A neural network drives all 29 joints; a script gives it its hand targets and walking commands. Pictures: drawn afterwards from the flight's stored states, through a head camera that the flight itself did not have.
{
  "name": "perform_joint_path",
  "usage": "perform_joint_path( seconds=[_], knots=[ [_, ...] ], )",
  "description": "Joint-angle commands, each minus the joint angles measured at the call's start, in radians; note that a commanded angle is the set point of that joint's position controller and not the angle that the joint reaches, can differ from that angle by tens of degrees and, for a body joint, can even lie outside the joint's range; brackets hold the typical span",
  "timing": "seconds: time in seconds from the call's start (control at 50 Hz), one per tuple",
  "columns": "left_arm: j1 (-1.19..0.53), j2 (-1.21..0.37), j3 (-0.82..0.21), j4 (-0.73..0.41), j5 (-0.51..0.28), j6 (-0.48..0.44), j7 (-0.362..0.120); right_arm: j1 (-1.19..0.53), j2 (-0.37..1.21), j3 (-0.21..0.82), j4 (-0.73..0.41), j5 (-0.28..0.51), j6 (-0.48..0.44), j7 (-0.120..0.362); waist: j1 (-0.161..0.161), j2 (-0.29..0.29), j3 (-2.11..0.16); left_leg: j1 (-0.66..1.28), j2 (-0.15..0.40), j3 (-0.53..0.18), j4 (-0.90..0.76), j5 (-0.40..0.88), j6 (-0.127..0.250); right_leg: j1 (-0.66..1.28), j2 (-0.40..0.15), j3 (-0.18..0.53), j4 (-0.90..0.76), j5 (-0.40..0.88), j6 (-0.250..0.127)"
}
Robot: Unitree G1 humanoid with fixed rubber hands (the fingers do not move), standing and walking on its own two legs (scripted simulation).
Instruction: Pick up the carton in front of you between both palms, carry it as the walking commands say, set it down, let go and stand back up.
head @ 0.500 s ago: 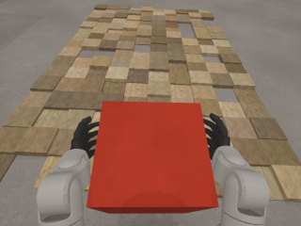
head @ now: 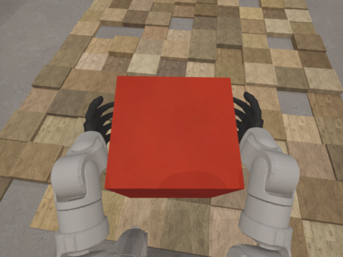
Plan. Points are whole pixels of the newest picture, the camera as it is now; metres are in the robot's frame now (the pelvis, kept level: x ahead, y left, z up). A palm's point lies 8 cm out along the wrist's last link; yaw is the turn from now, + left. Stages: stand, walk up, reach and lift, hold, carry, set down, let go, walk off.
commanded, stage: carry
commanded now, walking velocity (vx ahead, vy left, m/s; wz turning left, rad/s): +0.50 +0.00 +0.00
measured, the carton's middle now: (172, 147) +0.35 +0.01 +0.04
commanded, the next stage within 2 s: none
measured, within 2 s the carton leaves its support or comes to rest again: neither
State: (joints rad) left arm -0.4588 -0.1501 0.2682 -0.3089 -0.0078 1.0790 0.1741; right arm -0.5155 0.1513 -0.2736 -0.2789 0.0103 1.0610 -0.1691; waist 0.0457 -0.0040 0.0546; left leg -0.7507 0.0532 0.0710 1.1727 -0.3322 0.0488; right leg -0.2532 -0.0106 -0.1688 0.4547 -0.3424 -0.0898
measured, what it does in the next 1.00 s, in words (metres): walks ahead: left foot 0.04 m higher, then right foot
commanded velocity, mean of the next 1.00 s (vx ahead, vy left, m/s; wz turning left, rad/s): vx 0.50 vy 0.00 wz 0.00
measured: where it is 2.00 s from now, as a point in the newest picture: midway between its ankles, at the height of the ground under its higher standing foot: (192, 83)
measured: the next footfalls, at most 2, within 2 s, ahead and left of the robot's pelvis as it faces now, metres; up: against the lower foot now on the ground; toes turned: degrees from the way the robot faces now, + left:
left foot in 0.14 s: +0.31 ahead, +0.09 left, +0.04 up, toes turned +5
right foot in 0.60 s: +0.62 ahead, -0.11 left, +0.01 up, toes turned -7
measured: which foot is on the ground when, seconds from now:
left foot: up 0.00-0.12, down 0.14-0.60, up 0.62-1.00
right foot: down 0.00-0.18, up 0.20-0.58, down 0.60-1.00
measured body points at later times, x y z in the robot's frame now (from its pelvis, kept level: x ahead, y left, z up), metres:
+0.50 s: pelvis +0.37 -0.01 +0.03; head +0.40 -0.01 +0.48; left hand +0.73 +0.11 +0.17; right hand +0.72 -0.19 +0.19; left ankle +0.27 +0.09 -0.70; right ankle +0.50 -0.13 -0.67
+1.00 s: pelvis +0.69 -0.08 +0.02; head +0.74 -0.11 +0.46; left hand +1.03 +0.06 +0.11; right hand +1.03 -0.25 +0.10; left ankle +0.81 +0.06 -0.67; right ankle +0.58 -0.11 -0.73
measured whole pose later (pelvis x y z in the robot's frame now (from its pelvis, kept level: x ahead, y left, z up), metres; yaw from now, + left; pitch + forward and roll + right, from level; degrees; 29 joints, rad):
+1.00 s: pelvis +0.69 -0.08 +0.02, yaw -1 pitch +6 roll +3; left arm -0.38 -0.18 0.26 -0.21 0.02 1.07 0.17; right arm -0.42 0.15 -0.26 -0.20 -0.02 1.06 -0.15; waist 0.00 0.01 -0.02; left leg -0.70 0.05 0.12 0.80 -0.19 0.01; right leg -0.08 0.05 -0.10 0.26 -0.37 -0.11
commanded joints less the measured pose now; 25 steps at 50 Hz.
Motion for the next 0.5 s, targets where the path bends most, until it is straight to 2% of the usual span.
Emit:
perform_joint_path(
  seconds=[0.0, 0.02, 0.04, 0.06, 0.08, 0.1, 0.12, 0.14, 0.16, 0.18, 0.2, 0.22, 0.24, 0.26, 0.28, 0.32, 0.34, 0.36, 0.38, 0.4, 0.42, 0.44, 0.46, 0.48],
  knots=[
    [-0.575, -0.598, -0.756, -0.214, -0.268, -0.006, -0.061, -0.366, 0.618, 0.659, -0.042, 0.115, 0.027, 0.005, 0.054, -0.094, -0.451, -0.177, -0.047, 0.102, -0.182, 0.044, 0.018, 0.584, -0.187, 0.191, -0.008, 0.870, -0.099],
    [-0.577, -0.592, -0.763, -0.199, -0.285, 0.006, -0.064, -0.379, 0.597, 0.659, -0.063, 0.112, 0.033, 0.003, 0.065, -0.106, -0.411, -0.162, -0.083, 0.157, -0.260, 0.058, 0.021, 0.569, -0.152, 0.159, -0.009, 0.937, -0.091],
    [-0.529, -0.553, -0.744, -0.145, -0.269, 0.020, -0.060, -0.372, 0.560, 0.654, -0.067, 0.099, 0.048, -0.002, 0.050, -0.125, -0.386, -0.040, -0.083, 0.186, -0.401, 0.142, 0.024, 0.478, -0.132, 0.116, -0.003, 0.975, -0.075],
    [-0.518, -0.549, -0.734, -0.128, -0.266, 0.027, -0.058, -0.371, 0.545, 0.654, -0.065, 0.104, 0.060, -0.003, 0.021, -0.169, -0.398, 0.151, -0.117, 0.212, -0.542, 0.217, 0.035, 0.395, -0.113, 0.057, 0.045, 1.052, -0.045],
    [-0.508, -0.511, -0.715, -0.106, -0.257, 0.040, -0.055, -0.334, 0.521, 0.639, -0.023, 0.093, 0.075, -0.010, -0.039, -0.201, -0.417, 0.352, -0.184, 0.280, -0.572, 0.255, 0.050, 0.304, -0.116, 0.017, 0.133, 1.196, -0.036],
    [-0.540, -0.529, -0.723, -0.104, -0.265, 0.050, -0.051, -0.338, 0.513, 0.631, -0.050, 0.098, 0.077, -0.008, -0.153, -0.150, -0.513, 0.649, -0.148, 0.206, -0.652, 0.297, 0.078, 0.177, -0.101, -0.006, 0.386, 1.105, 0.006],
    [-0.531, -0.514, -0.704, -0.098, -0.240, 0.056, -0.047, -0.343, 0.496, 0.625, -0.043, 0.092, 0.081, -0.010, -0.193, 0.109, -0.658, 0.987, 0.161, -0.295, -0.627, 0.427, 0.209, -0.160, 0.001, 0.067, 0.732, 0.463, 0.071],
    [-0.526, -0.506, -0.674, -0.092, -0.230, 0.065, -0.042, -0.319, 0.503, 0.632, -0.014, 0.107, 0.084, -0.009, -0.168, 0.321, -0.699, 1.089, 0.342, -0.687, -0.734, 0.620, 0.345, -0.378, 0.124, 0.154, 1.028, -0.147, 0.077],
    [-0.533, -0.500, -0.660, -0.057, -0.208, 0.072, -0.032, -0.347, 0.537, 0.645, 0.003, 0.133, 0.093, -0.001, -0.162, 0.217, -0.680, 1.108, 0.314, -0.691, -0.712, 0.641, 0.380, -0.455, 0.081, 0.236, 1.154, -0.142, 0.044],
    [-0.544, -0.556, -0.634, -0.081, -0.205, 0.062, -0.030, -0.424, 0.594, 0.696, -0.047, 0.194, 0.087, 0.011, -0.145, 0.090, -0.602, 1.032, 0.254, -0.572, -0.660, 0.646, 0.315, -0.537, 0.024, 0.282, 1.099, -0.158, 0.010],
    [-0.575, -0.601, -0.632, -0.114, -0.211, 0.049, -0.034, -0.499, 0.654, 0.742, -0.126, 0.235, 0.075, 0.027, -0.151, 0.019, -0.555, 0.975, 0.231, -0.462, -0.677, 0.653, 0.262, -0.557, -0.002, 0.246, 0.998, -0.113, 0.028],
    [-0.604, -0.612, -0.620, -0.141, -0.187, 0.038, -0.029, -0.562, 0.704, 0.771, -0.162, 0.288, 0.067, 0.044, -0.131, -0.006, -0.565, 0.939, 0.223, -0.431, -0.719, 0.513, 0.220, -0.532, -0.018, 0.251, 0.902, -0.060, 0.022],
    [-0.601, -0.622, -0.583, -0.124, -0.168, 0.028, -0.023, -0.656, 0.735, 0.805, -0.217, 0.340, 0.055, 0.058, -0.120, -0.017, -0.548, 0.876, 0.219, -0.406, -0.737, 0.436, 0.211, -0.515, -0.032, 0.236, 0.876, -0.055, 0.024],
    [-0.548, -0.610, -0.565, -0.073, -0.133, 0.031, -0.012, -0.608, 0.725, 0.801, -0.171, 0.351, 0.059, 0.068, -0.100, 0.026, -0.542, 0.840, 0.221, -0.369, -0.757, 0.427, 0.192, -0.482, -0.037, 0.214, 0.825, -0.025, 0.021],
    [-0.501, -0.567, -0.557, -0.022, -0.092, 0.031, -0.002, -0.554, 0.705, 0.789, -0.093, 0.337, 0.067, 0.073, -0.106, 0.034, -0.506, 0.830, 0.228, -0.321, -0.766, 0.485, 0.189, -0.489, -0.043, 0.192, 0.748, 0.002, 0.028],
    [-0.441, -0.564, -0.548, 0.031, -0.027, 0.038, 0.002, -0.532, 0.680, 0.780, -0.050, 0.325, 0.067, 0.078, -0.124, 0.064, -0.483, 0.851, 0.200, -0.236, -0.770, 0.593, 0.174, -0.482, -0.042, 0.151, 0.574, 0.037, 0.046],
    [-0.448, -0.560, -0.562, 0.012, -0.024, 0.039, -0.001, -0.527, 0.676, 0.769, -0.040, 0.320, 0.069, 0.081, -0.113, 0.083, -0.460, 0.822, 0.179, -0.199, -0.785, 0.629, 0.163, -0.452, -0.040, 0.134, 0.485, 0.074, 0.043],
    [-0.476, -0.530, -0.565, 0.011, -0.018, 0.048, -0.004, -0.528, 0.670, 0.758, 0.003, 0.319, 0.077, 0.084, -0.129, 0.106, -0.427, 0.797, 0.160, -0.170, -0.779, 0.623, 0.156, -0.427, -0.026, 0.112, 0.397, 0.074, 0.046],
    [-0.502, -0.533, -0.571, 0.000, -0.024, 0.053, -0.007, -0.528, 0.668, 0.750, 0.013, 0.317, 0.079, 0.086, -0.113, 0.125, -0.386, 0.740, 0.141, -0.134, -0.788, 0.658, 0.142, -0.384, -0.018, 0.090, 0.311, 0.155, 0.050],
    [-0.507, -0.517, -0.574, -0.014, -0.028, 0.060, -0.011, -0.530, 0.663, 0.746, 0.034, 0.305, 0.088, 0.083, -0.106, 0.124, -0.398, 0.739, 0.138, -0.080, -0.792, 0.614, 0.136, -0.317, -0.003, 0.064, 0.242, 0.239, 0.050],
    [-0.518, -0.504, -0.583, 0.020, -0.045, 0.080, -0.012, -0.497, 0.636, 0.701, 0.073, 0.276, 0.100, 0.075, -0.106, 0.130, -0.360, 0.727, 0.129, -0.060, -0.798, 0.608, 0.119, -0.275, 0.000, 0.035, 0.185, 0.280, 0.036],
    [-0.571, -0.532, -0.604, -0.034, -0.074, 0.079, -0.012, -0.534, 0.634, 0.687, 0.036, 0.287, 0.101, 0.070, -0.097, 0.187, -0.349, 0.719, 0.116, -0.023, -0.793, 0.627, 0.100, -0.245, 0.007, 0.016, 0.131, 0.344, 0.031],
    [-0.589, -0.523, -0.592, -0.001, -0.081, 0.093, -0.011, -0.526, 0.619, 0.673, 0.070, 0.264, 0.110, 0.063, -0.102, 0.158, -0.322, 0.743, 0.103, -0.008, -0.748, 0.685, 0.086, -0.231, 0.029, -0.017, 0.074, 0.401, 0.030],
    [-0.581, -0.546, -0.611, 0.016, -0.104, 0.105, -0.010, -0.503, 0.590, 0.629, 0.071, 0.240, 0.116, 0.050, -0.091, 0.170, -0.350, 0.754, 0.102, 0.012, -0.676, 0.751, 0.071, -0.157, 0.048, -0.028, 0.016, 0.399, 0.028]
  ],
)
